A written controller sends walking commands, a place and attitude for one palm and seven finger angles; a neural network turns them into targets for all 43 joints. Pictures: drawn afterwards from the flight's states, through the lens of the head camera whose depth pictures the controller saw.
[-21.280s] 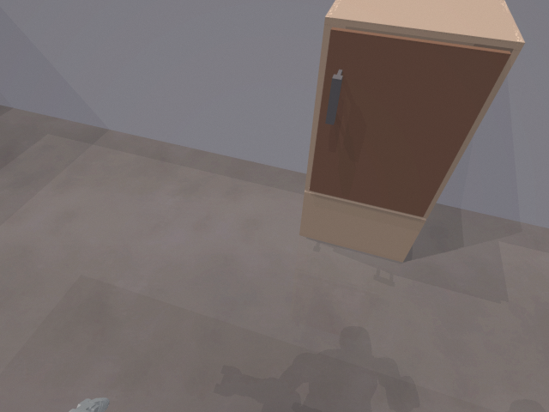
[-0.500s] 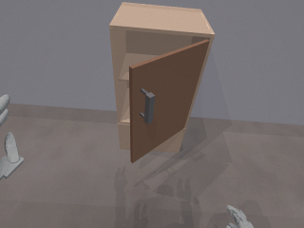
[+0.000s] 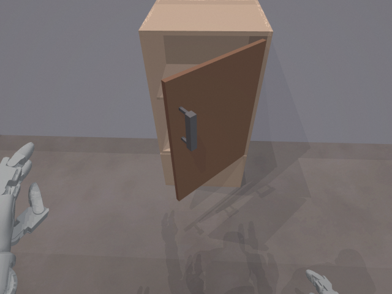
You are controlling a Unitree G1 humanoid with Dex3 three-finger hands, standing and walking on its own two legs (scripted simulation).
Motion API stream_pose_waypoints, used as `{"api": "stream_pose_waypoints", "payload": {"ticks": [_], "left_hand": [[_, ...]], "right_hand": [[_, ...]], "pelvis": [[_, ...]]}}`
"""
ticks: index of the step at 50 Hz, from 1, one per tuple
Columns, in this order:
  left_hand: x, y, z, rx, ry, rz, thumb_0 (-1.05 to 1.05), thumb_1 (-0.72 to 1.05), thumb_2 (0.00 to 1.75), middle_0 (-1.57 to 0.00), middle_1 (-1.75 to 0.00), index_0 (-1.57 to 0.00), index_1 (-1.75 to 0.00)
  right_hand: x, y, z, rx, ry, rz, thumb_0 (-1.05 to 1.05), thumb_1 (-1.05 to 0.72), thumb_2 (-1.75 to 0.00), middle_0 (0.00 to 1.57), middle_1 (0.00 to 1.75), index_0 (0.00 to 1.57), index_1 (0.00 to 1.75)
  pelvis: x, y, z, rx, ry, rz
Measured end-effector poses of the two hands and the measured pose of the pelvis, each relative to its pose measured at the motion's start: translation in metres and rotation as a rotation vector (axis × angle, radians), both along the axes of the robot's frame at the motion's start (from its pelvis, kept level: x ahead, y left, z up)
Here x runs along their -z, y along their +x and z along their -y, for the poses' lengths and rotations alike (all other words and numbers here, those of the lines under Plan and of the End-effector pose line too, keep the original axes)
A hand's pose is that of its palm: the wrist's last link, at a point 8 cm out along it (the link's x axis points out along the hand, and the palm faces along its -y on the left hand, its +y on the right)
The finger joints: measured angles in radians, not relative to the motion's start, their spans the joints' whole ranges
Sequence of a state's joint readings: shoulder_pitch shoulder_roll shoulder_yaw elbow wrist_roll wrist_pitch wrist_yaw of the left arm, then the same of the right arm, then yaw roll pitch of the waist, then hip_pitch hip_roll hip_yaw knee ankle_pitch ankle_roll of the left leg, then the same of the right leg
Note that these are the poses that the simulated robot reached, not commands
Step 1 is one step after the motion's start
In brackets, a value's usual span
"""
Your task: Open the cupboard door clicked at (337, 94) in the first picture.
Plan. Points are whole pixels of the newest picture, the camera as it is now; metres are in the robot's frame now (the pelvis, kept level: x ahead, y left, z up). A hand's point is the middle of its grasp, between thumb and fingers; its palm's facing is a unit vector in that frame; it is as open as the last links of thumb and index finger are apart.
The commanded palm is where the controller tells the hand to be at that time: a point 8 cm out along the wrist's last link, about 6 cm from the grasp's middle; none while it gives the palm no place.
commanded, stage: let the arm hang, fingers relaxed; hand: left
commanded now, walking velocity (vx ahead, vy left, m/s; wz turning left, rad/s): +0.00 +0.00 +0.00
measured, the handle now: (187, 128) +0.60 +0.07 -0.02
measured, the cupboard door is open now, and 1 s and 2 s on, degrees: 43 43 43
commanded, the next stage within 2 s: look to check the result in 1.06 s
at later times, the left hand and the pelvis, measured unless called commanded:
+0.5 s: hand out of the picture -0.10 +0.21 -0.17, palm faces +0.07 -0.97 -0.23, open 7.2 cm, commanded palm none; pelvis -0.03 +0.02 +0.00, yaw +2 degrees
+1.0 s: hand out of the picture -0.01 +0.20 -0.17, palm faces +0.06 -0.98 -0.20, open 7.3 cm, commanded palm none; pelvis -0.02 +0.02 +0.00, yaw +1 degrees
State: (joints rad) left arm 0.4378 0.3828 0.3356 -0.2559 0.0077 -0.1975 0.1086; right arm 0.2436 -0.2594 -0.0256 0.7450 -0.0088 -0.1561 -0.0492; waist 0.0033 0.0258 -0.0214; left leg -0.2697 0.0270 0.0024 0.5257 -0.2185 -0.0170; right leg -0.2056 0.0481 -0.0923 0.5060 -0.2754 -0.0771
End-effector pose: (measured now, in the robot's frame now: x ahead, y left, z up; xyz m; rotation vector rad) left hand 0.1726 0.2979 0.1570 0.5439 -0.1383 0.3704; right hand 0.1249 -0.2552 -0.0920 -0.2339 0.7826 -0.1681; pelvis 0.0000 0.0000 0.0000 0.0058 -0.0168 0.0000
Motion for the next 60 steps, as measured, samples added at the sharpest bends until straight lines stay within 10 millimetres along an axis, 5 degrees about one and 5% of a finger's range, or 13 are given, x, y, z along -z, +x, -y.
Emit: {"api": "stream_pose_waypoints", "payload": {"ticks": [5, 9, 13, 20, 26, 33, 46, 60], "left_hand": [[0.144, -0.006, -0.001, -0.037, -0.208, -0.597, 0.00, 0.90, 0.90, -0.20, -0.30, -0.20, -0.30], [0.243, -0.066, 0.031, -0.068, -0.394, -0.998, 0.01, 0.91, 0.90, -0.20, -0.30, -0.20, -0.30], [0.294, -0.141, 0.066, -0.111, -0.555, -1.273, 0.01, 0.92, 0.90, -0.20, -0.30, -0.20, -0.30], [0.302, -0.240, 0.051, -0.299, -0.620, -1.497, 0.00, 0.97, 0.90, -0.21, -0.30, -0.21, -0.30], [0.292, -0.277, 0.036, -0.387, -0.610, -1.590, 0.01, 0.94, 0.90, -0.20, -0.30, -0.20, -0.30], [0.289, -0.261, 0.030, -0.377, -0.592, -1.546, 0.01, 0.92, 0.90, -0.20, -0.30, -0.20, -0.30], [0.294, -0.194, 0.052, -0.256, -0.597, -1.404, 0.00, 0.91, 0.90, -0.20, -0.30, -0.20, -0.30], [0.293, -0.194, 0.061, -0.272, -0.598, -1.437, 0.01, 0.91, 0.90, -0.20, -0.30, -0.20, -0.30]], "right_hand": [[0.020, 0.003, 0.002, -0.033, 0.018, -0.078, 0.01, -0.90, -0.90, 0.20, 0.30, 0.20, 0.30], [0.024, -0.021, -0.001, -0.025, 0.007, -0.177, 0.01, -0.90, -0.90, 0.20, 0.30, 0.20, 0.30], [0.030, -0.063, -0.010, -0.009, 0.000, -0.333, 0.00, -0.91, -0.90, 0.20, 0.30, 0.20, 0.30], [0.044, -0.143, -0.036, 0.023, 0.044, -0.612, 0.00, -0.91, -0.90, 0.20, 0.29, 0.20, 0.30], [0.051, -0.188, -0.059, 0.066, 0.098, -0.727, 0.00, -0.91, -0.90, 0.20, 0.30, 0.20, 0.30], [0.056, -0.198, -0.077, 0.082, 0.139, -0.738, 0.00, -0.91, -0.90, 0.20, 0.30, 0.20, 0.30], [0.058, -0.154, -0.074, 0.071, 0.142, -0.610, 0.01, -0.92, -0.90, 0.20, 0.30, 0.20, 0.30], [0.056, -0.144, -0.060, 0.072, 0.130, -0.623, 0.00, -0.91, -0.90, 0.20, 0.29, 0.20, 0.30]], "pelvis": [[0.008, -0.015, -0.008, -0.019, 0.000, -0.003], [0.008, -0.024, -0.008, -0.026, -0.001, 0.021], [0.003, -0.030, -0.008, -0.027, -0.007, 0.032], [-0.002, -0.034, -0.012, -0.039, -0.023, 0.021], [-0.003, -0.033, -0.021, -0.036, -0.021, 0.020], [-0.004, -0.032, -0.028, -0.032, -0.009, 0.015], [-0.005, -0.025, -0.026, -0.025, 0.000, 0.017], [-0.006, -0.014, -0.016, -0.023, -0.002, 0.023]]}}
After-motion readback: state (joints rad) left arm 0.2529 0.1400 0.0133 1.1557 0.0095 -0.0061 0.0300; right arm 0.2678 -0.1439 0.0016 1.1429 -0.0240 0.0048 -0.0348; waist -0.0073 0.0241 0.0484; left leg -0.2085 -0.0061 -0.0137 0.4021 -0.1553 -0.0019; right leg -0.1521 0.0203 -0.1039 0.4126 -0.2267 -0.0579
